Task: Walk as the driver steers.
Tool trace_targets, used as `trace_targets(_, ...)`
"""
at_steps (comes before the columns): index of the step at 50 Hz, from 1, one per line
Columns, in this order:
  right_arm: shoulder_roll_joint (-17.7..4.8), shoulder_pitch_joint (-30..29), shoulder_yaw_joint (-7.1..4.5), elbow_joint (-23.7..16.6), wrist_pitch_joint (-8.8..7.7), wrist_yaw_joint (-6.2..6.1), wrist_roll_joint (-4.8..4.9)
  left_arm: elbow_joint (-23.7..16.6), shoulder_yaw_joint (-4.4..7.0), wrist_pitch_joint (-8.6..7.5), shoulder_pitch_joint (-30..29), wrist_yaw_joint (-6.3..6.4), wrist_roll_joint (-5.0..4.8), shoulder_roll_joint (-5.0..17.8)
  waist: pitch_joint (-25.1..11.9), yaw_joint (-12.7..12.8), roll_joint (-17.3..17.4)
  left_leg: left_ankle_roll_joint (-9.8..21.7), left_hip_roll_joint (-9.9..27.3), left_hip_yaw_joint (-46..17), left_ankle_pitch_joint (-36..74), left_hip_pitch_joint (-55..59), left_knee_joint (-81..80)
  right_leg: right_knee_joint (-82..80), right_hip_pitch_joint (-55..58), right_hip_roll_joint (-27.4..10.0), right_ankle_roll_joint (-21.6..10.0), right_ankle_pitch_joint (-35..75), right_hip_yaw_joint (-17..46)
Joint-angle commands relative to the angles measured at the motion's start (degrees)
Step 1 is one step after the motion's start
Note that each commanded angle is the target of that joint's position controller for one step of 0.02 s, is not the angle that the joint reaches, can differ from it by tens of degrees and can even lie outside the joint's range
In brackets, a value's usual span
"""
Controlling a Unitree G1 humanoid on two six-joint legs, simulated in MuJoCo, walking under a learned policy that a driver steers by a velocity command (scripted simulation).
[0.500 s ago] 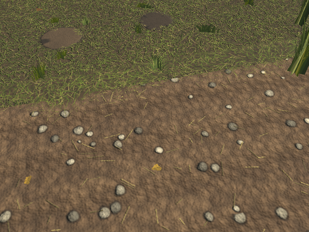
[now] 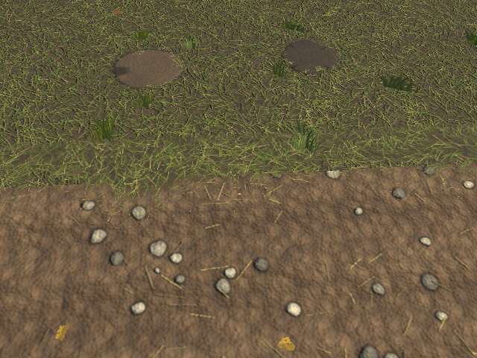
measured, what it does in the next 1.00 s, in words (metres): walks ahead, turning left: right foot, then left foot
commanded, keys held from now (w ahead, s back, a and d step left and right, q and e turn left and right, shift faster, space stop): q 0.40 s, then w+q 0.04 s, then w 0.56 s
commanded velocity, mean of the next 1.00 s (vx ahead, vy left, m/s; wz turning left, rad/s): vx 0.30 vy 0.00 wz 0.38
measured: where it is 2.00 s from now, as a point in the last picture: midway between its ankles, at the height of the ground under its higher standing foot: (164, 231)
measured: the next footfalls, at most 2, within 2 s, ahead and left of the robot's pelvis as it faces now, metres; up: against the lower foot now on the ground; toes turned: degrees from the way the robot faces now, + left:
right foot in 0.22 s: +0.32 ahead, -0.11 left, +0.00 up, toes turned +13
left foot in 0.66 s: +0.19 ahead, +0.11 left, +0.00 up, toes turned +22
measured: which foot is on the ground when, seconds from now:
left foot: down 0.00-0.24, up 0.26-0.64, down 0.66-1.00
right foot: up 0.00-0.20, down 0.22-0.66, up 0.68-1.00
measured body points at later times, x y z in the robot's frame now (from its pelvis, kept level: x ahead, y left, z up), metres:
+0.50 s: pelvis +0.18 -0.04 -0.01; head +0.22 -0.03 +0.44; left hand +0.24 +0.26 -0.11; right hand +0.38 -0.28 -0.12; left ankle +0.15 +0.10 -0.69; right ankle +0.28 -0.12 -0.75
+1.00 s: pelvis +0.31 +0.04 +0.00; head +0.33 +0.07 +0.44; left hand +0.40 +0.34 -0.11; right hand +0.41 -0.23 -0.12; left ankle +0.15 +0.09 -0.75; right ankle +0.53 -0.04 -0.70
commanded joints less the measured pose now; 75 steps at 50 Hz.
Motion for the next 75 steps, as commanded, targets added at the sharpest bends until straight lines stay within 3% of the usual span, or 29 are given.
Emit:
trace_targets(1,-10.72,-0.75,-2.66,-4.11,-0.27,-1.56,0.20,-4.28,0.90,0.00,-2.65,0.29,0.32,3.26,-1.14,1.25,4.48,7.63,12.27,-9.86,22.03,-1.81,-5.42,-11.51,1.45,2.52,1.81,9.63,-1.61)
trace_targets(6,-10.30,3.20,-2.78,-3.21,1.89,-2.60,0.79,-7.63,0.69,-0.07,-8.64,-0.57,-0.47,2.94,-3.38,-0.96,7.54,2.55,10.55,-11.70,22.01,-1.06,1.07,-23.81,9.21,7.94,0.83,18.22,-1.79)
trace_targets(10,-9.39,-0.79,-2.76,-5.78,2.95,-3.70,0.31,-6.85,1.81,-0.84,-3.23,-0.79,0.01,6.60,-5.56,2.76,8.71,1.08,11.09,-18.55,20.43,4.95,11.33,-30.05,14.24,6.91,-1.48,14.97,0.62)
trace_targets(11,-8.05,-2.08,-2.28,-7.15,2.97,-3.55,0.15,-6.17,2.15,-1.26,1.13,-0.54,0.79,7.86,-9.24,4.84,7.05,-0.82,7.90,-17.16,18.63,3.15,18.74,-32.73,22.86,3.84,-3.56,22.93,1.28)
trace_targets(12,-5.14,-1.31,-1.27,-8.93,2.83,-3.38,-0.80,-6.05,2.53,-1.09,6.77,0.05,1.87,10.85,-17.00,5.96,-1.04,-3.58,3.16,-11.95,-0.09,-5.49,33.60,-28.27,38.58,-7.30,-7.40,44.06,9.93)
trace_targets(13,-3.03,13.23,-0.54,-8.25,2.65,-2.87,0.37,-6.02,2.50,0.18,7.42,-0.04,1.88,11.43,-25.78,0.04,-15.95,-6.08,-3.51,-8.78,-37.22,-19.53,47.71,-25.84,54.57,-22.07,-19.42,54.08,28.19)
trace_targets(14,-10.03,15.09,-1.70,-6.28,3.32,-2.69,0.85,-7.26,2.27,1.39,4.91,-0.15,-0.18,8.18,-25.21,0.26,-10.59,-7.53,2.78,-8.06,-32.53,-23.17,54.20,-28.45,50.06,-22.52,-19.56,35.40,31.19)
trace_targets(15,-13.04,7.42,-2.82,-7.10,4.46,-2.98,1.13,-8.78,1.30,2.19,2.37,0.25,-0.44,4.63,-17.15,2.51,-5.42,-9.18,4.45,-5.41,-27.40,-25.63,56.41,-30.52,43.17,-17.51,-16.64,25.52,22.92)
trace_targets(16,-12.90,3.87,-3.10,-7.87,5.70,-3.50,0.96,-8.88,0.78,3.12,-0.41,0.45,-0.09,3.82,-12.55,1.99,-2.14,-10.12,6.16,-3.54,-23.49,-25.45,55.44,-32.79,35.77,-14.04,-14.50,17.81,17.50)
trace_targets(19,-8.96,2.99,-2.69,-9.60,7.56,-3.79,0.61,-8.32,1.12,4.15,-3.61,0.76,1.16,5.53,-5.08,0.33,-5.96,-10.56,7.95,0.15,-17.60,-19.04,51.02,-38.92,19.95,-8.09,-13.89,10.68,6.35)
trace_targets(28,-6.64,-1.14,-1.25,-11.24,4.75,-1.52,-0.18,-5.86,3.00,3.34,-0.53,-0.40,-1.64,9.54,-7.15,1.89,-5.57,-5.66,9.10,4.92,-11.50,-8.17,24.46,-45.54,20.29,-10.29,-14.41,-9.53,2.11)
trace_targets(32,-6.54,3.86,-1.38,-7.91,3.98,-0.95,-0.25,-4.43,2.29,4.04,0.44,-1.46,-2.73,7.96,-5.38,-1.23,-3.99,-2.04,6.22,7.96,-8.34,5.36,7.45,-39.95,15.35,-7.52,-10.33,-18.48,-0.66)
trace_targets(33,-7.52,7.14,-1.66,-7.04,3.89,-1.19,-0.11,-4.76,1.20,3.81,-0.64,-1.81,-2.20,4.71,-5.08,-2.65,-1.38,-0.33,9.53,2.67,-11.44,11.69,3.97,-32.74,9.59,-4.77,-7.36,-18.20,-3.74)
trace_targets(34,-11.19,11.46,-2.26,-6.82,3.84,-1.87,-0.39,-6.36,-0.52,3.10,-2.14,-2.80,-0.55,-0.76,-6.04,-3.12,11.92,3.68,22.53,-15.84,-16.00,18.25,-2.22,-12.19,-0.94,1.36,-2.52,-19.18,-10.62)
trace_targets(35,-18.19,9.88,-3.91,-7.83,3.37,-1.58,-0.94,-8.28,0.84,2.08,-3.84,-2.65,-1.50,3.29,0.52,-2.88,16.77,11.20,29.56,-31.21,-28.95,13.75,-9.34,-3.41,-14.96,5.33,-2.33,-20.17,-7.69)
trace_targets(36,-14.69,7.51,-3.20,-8.90,2.03,-1.57,-1.22,-8.23,1.90,1.36,-5.24,-2.49,-2.44,7.59,3.59,-2.74,11.61,10.95,28.17,-29.32,-30.86,11.83,-11.04,1.66,-16.95,1.74,-3.10,-14.68,-2.93)
trace_targets(40,-9.38,3.14,-1.37,-9.31,0.12,-1.67,-0.59,-4.96,2.16,1.06,-1.71,-2.75,-1.08,6.36,2.10,0.53,8.18,5.42,21.33,-13.38,-8.09,12.02,-11.37,0.21,-13.97,-0.33,-1.83,2.87,-2.55)
trace_targets(46,-10.09,6.98,-1.88,-6.80,-0.04,-2.03,-0.36,-6.63,0.47,1.39,-7.84,-3.33,-1.62,2.12,2.64,-1.75,7.82,4.31,17.81,-2.12,3.97,8.57,-11.69,-14.28,-4.97,1.78,0.36,15.46,-5.17)
trace_targets(52,-11.56,9.00,-2.64,-3.89,0.51,-2.05,0.72,-9.07,0.06,0.57,-11.51,-4.84,-1.99,3.41,5.11,-1.65,8.35,3.75,21.96,-2.48,8.62,13.79,-8.56,-23.09,-1.87,2.74,-3.32,10.84,-5.24)
trace_targets(54,-12.59,7.95,-2.92,-3.62,0.95,-2.22,0.69,-8.29,0.82,0.35,-7.45,-4.73,-1.69,5.31,1.94,1.00,9.56,2.54,21.89,-1.68,23.86,15.88,-3.01,-23.98,5.29,4.97,-5.23,7.16,-7.18)
trace_targets(56,-11.33,7.63,-2.20,-3.77,1.49,-2.59,0.22,-3.86,3.12,0.55,8.73,-3.59,-1.42,9.75,-9.51,8.73,8.27,-0.58,17.16,2.62,36.00,8.80,17.14,-23.18,30.06,5.66,-8.84,9.04,-7.53)
trace_targets(57,-6.04,13.01,-0.47,-5.67,0.80,-2.22,-0.54,-2.67,4.45,0.81,17.34,-2.92,-0.12,15.59,-20.53,8.64,-3.70,-4.38,11.03,4.44,15.37,-12.42,40.30,-22.14,54.84,-10.12,-16.72,5.29,14.72)
trace_targets(58,-2.88,15.25,0.62,-4.69,-0.54,-1.97,0.00,-1.31,3.93,0.96,20.06,-3.38,-0.89,14.39,-27.96,8.02,-13.82,-5.80,2.85,-2.93,-25.09,-23.64,52.81,-33.43,61.86,-17.08,-21.20,-8.03,37.57)
trace_targets(59,-8.93,8.15,-0.96,-5.63,-1.44,-1.56,1.85,-1.42,2.70,0.95,16.86,-3.07,-1.60,10.30,-18.89,9.09,-9.75,-4.98,6.42,-5.41,-23.71,-30.49,58.07,-36.59,55.91,-15.03,-17.97,-13.46,33.43)
trace_targets(60,-10.16,3.17,-1.16,-7.18,-1.95,-1.44,2.32,-2.04,2.17,1.12,12.41,-2.75,-1.62,8.62,-11.00,7.88,-6.51,-4.05,9.57,-2.72,-18.47,-32.64,57.09,-37.54,47.26,-13.38,-15.84,-10.99,25.48)
trace_targets(62,-9.29,0.73,-1.43,-7.16,-1.74,-1.89,0.67,-3.10,1.27,1.09,6.27,-2.70,-0.47,5.64,-4.06,3.96,-2.33,-3.84,13.94,-1.20,-9.94,-27.14,50.82,-40.66,31.78,-8.94,-14.22,-1.32,15.10)
trace_targets(66,-5.89,2.51,-1.02,-6.49,0.42,-2.03,0.24,-2.04,1.34,-0.17,5.18,-2.59,-0.57,5.48,-1.58,0.60,-3.24,-5.46,15.85,-0.53,-5.17,-23.53,45.14,-46.41,23.09,-7.02,-15.89,5.98,7.28)
trace_targets(69,-5.59,-3.53,-0.78,-8.34,0.18,-1.99,-0.46,-0.89,1.62,-0.11,7.38,-1.80,-0.79,6.78,0.53,1.85,-1.56,-6.94,16.18,0.04,3.86,-27.89,35.61,-47.50,24.58,-6.16,-15.52,11.37,3.40)
trace_targets(75,-3.67,-16.23,0.32,-11.59,-1.37,-0.10,0.32,1.48,1.88,1.30,14.42,-1.05,-2.00,8.80,2.77,6.84,-0.32,-6.76,12.18,3.04,14.85,-24.31,15.68,-45.99,29.11,-5.48,-13.36,12.07,0.29)
Velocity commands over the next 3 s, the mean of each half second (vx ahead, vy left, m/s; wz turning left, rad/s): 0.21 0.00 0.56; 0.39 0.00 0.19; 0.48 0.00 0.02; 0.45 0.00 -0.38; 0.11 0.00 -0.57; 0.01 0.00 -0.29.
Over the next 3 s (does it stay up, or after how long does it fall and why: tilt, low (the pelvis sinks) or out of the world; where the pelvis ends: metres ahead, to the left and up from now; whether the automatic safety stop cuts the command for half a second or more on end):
stays up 0.97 0.24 -0.01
